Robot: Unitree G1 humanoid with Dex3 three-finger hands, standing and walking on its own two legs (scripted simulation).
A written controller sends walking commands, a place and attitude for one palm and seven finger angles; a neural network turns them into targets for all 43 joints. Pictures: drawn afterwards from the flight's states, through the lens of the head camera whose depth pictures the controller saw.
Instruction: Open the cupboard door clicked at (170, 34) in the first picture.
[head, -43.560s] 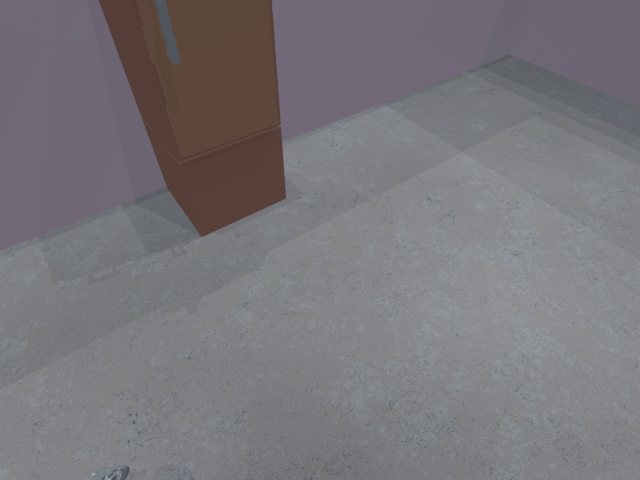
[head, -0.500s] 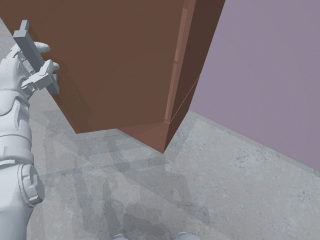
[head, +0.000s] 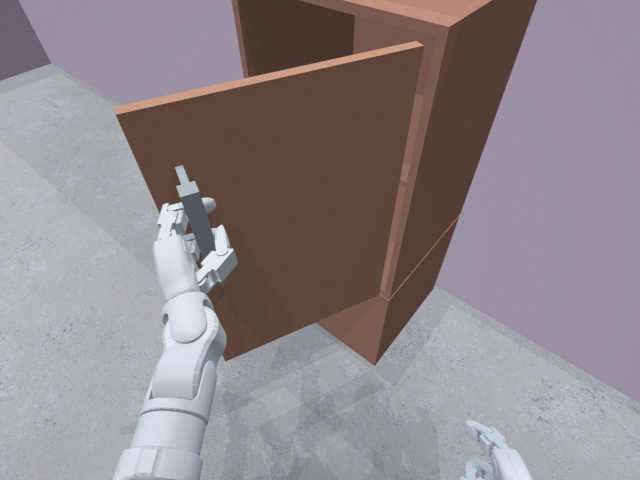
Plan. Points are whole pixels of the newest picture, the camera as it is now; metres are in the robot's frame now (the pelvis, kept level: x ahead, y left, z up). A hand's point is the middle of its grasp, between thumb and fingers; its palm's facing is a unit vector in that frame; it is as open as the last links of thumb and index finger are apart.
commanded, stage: pull the door open along its arc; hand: left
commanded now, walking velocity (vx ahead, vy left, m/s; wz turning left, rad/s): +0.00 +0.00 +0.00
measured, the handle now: (201, 229) +0.41 +0.18 +0.10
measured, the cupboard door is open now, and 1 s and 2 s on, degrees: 65 84 84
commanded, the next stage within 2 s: open thumb and fingers to let go in 0.26 s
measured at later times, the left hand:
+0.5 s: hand (285, 303) +0.29 +0.06 +0.11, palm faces +0.39 -0.92 +0.00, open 6.3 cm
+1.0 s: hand (282, 298) +0.30 +0.06 +0.11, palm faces +0.37 -0.93 +0.02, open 13.9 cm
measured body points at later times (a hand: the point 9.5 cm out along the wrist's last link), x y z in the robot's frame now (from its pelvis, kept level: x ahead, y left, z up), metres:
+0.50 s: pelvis -0.01 -0.03 +0.01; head -0.02 -0.06 +0.46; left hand +0.27 +0.10 +0.11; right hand +0.18 -0.24 -0.10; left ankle +0.00 +0.11 -0.72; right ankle -0.03 -0.12 -0.72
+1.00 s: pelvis -0.02 -0.02 +0.01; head -0.03 -0.04 +0.46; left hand +0.27 +0.11 +0.11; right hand +0.16 -0.22 -0.10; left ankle +0.00 +0.11 -0.72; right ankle -0.03 -0.12 -0.72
